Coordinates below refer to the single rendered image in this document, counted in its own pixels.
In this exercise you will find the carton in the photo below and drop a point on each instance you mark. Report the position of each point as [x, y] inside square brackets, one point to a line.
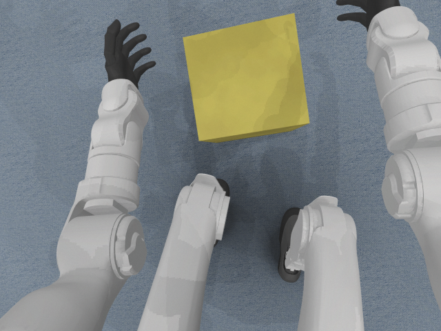
[247, 81]

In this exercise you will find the right robot foot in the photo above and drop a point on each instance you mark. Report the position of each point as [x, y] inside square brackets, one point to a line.
[289, 219]

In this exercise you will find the right robot upper arm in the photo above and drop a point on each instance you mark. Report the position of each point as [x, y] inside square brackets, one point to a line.
[411, 190]

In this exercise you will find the robot left hand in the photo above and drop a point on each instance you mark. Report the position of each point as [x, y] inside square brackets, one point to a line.
[118, 65]

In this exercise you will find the robot right forearm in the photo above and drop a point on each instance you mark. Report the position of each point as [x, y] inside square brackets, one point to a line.
[407, 72]

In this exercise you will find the robot left forearm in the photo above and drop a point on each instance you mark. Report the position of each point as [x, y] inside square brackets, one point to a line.
[110, 185]

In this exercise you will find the robot right hand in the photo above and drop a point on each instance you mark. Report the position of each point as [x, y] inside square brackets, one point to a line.
[371, 7]

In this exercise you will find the robot foot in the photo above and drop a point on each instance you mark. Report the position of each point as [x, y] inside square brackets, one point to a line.
[225, 187]
[289, 219]

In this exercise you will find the left robot upper arm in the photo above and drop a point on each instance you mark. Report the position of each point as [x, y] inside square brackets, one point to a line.
[96, 256]

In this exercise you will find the left robot foot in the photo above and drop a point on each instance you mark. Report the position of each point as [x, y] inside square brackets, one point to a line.
[225, 187]

